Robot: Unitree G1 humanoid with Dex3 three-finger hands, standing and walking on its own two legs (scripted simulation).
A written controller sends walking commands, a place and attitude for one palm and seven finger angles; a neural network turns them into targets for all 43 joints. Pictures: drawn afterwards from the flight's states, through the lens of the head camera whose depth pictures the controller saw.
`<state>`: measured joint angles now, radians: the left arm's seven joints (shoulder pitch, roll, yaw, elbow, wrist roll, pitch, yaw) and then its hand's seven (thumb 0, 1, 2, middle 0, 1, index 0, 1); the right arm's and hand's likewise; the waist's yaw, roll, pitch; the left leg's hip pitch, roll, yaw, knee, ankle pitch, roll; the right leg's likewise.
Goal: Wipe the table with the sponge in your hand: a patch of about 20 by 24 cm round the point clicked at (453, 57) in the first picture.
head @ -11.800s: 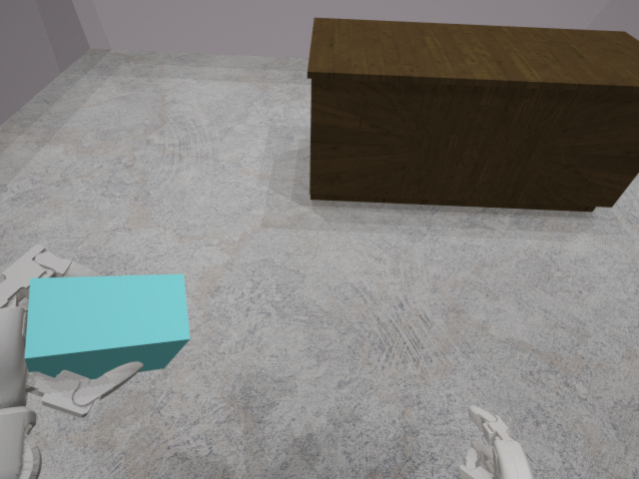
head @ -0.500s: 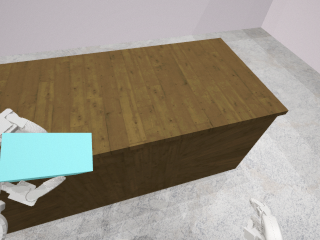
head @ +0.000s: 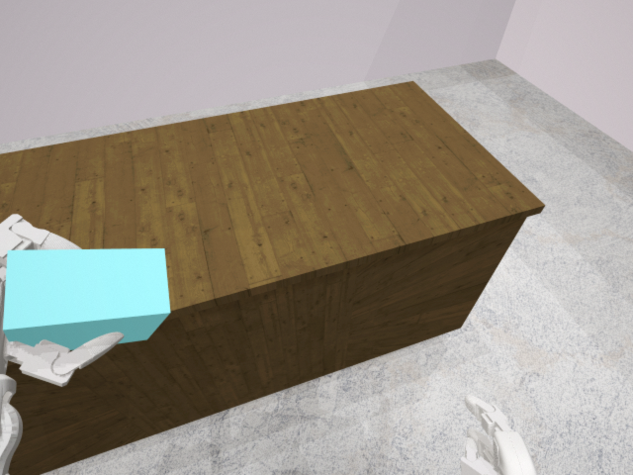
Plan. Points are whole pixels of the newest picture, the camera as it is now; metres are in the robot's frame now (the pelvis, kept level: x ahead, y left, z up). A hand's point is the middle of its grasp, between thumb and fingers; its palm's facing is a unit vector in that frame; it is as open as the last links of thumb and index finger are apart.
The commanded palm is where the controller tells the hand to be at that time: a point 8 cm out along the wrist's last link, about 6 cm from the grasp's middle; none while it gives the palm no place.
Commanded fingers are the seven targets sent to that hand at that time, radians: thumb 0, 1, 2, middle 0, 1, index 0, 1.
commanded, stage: come to a stop and stand still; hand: left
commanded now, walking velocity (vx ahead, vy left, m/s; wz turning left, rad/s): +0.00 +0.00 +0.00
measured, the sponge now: (112, 301) +0.24 +0.23 +0.15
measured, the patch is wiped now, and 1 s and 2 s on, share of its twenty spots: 0.00 0.00 0.00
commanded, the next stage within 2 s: look again from close up in 0.92 s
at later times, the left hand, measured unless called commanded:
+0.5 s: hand (41, 294) +0.24 +0.29 +0.16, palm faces +0.39 -0.84 -0.38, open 10.5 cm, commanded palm +0.18 +0.32 +0.18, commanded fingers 0.00 0.10 1.30 -1.20 -1.60 -1.20 -1.60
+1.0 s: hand (43, 270) +0.26 +0.30 +0.16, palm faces +0.39 -0.83 -0.39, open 10.5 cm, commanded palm +0.21 +0.33 +0.18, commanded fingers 0.00 0.10 1.30 -1.20 -1.60 -1.20 -1.60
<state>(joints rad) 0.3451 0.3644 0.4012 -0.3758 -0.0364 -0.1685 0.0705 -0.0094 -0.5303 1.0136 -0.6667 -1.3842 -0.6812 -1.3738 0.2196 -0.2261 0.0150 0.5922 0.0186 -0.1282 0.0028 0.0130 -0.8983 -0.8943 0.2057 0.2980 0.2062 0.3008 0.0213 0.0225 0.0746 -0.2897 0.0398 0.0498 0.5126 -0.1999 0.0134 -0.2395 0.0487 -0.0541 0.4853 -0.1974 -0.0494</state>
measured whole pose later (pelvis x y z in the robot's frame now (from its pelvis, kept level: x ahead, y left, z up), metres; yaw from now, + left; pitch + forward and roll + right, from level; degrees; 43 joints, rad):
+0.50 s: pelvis +0.02 +0.04 +0.01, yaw +1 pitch -1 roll -2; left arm 0.38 0.35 0.33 -0.40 0.00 -0.23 0.09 -0.01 -0.53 1.01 -0.66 -1.39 -0.68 -1.38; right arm 0.22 -0.16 0.07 0.60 -0.02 -0.18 -0.02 0.01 -0.90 -0.89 0.20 0.30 0.20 0.30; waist 0.05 -0.02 0.05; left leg -0.26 -0.02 0.02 0.44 -0.16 0.05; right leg -0.19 0.02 -0.03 0.38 -0.17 0.00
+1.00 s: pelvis +0.05 +0.05 +0.01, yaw +1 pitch -1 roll -2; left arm 0.43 0.38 0.35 -0.48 -0.03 -0.18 0.10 -0.01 -0.52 1.02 -0.66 -1.39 -0.68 -1.38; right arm 0.18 -0.20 0.03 0.57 0.00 -0.10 -0.04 0.01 -0.90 -0.89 0.20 0.30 0.20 0.30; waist 0.03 -0.02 0.06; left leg -0.24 -0.04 0.01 0.47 -0.22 0.06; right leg -0.15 0.00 -0.04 0.39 -0.22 0.01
